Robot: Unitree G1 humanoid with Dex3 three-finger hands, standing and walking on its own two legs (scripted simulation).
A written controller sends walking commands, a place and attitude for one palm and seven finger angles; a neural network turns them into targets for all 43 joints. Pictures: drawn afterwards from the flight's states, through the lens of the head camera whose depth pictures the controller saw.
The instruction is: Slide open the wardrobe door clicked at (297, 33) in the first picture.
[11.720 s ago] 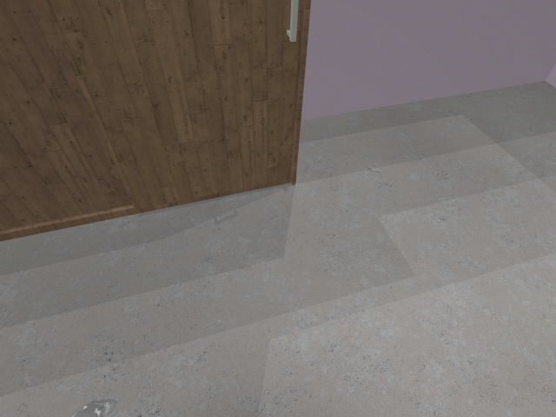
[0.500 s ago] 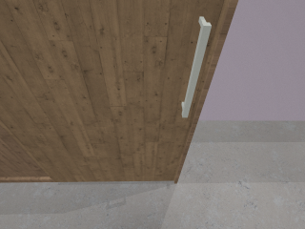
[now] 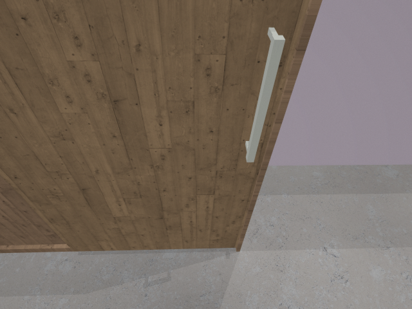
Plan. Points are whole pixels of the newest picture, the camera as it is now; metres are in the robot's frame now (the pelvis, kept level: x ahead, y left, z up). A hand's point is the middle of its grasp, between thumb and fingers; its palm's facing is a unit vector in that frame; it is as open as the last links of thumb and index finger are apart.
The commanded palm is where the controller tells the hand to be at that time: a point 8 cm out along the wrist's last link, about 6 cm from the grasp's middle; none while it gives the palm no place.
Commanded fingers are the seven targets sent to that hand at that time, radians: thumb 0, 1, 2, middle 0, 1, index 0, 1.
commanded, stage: look again from close up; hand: right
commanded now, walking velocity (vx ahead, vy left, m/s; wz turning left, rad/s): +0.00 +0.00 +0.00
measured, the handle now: (259, 105) +0.50 -0.08 +0.15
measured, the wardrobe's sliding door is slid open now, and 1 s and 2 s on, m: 0.00 0.00 0.00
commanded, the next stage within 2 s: raise the hand with hooked fingers in 0.54 s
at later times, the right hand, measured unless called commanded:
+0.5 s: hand out of the picture -0.01 -0.16 -0.18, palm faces +0.03 +0.98 -0.18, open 7.4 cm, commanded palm none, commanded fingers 0.00 -0.90 -0.90 0.20 0.30 0.20 0.30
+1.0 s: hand (300, 282) +0.19 -0.16 -0.01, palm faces -0.11 +0.99 +0.00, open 8.2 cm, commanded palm +0.13 -0.24 -0.01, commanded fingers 0.00 -0.46 -0.71 0.23 0.58 0.23 0.58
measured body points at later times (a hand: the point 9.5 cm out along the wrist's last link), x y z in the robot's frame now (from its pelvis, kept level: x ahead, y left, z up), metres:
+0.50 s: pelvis +0.00 +0.00 +0.00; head +0.01 +0.00 +0.45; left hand -0.02 +0.22 -0.16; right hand -0.01 -0.21 -0.16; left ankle +0.04 +0.12 -0.74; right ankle -0.03 -0.09 -0.74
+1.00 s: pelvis -0.01 +0.01 -0.04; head +0.00 +0.00 +0.41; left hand +0.21 +0.28 -0.06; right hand +0.19 -0.21 +0.00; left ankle +0.04 +0.12 -0.74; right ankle -0.03 -0.09 -0.74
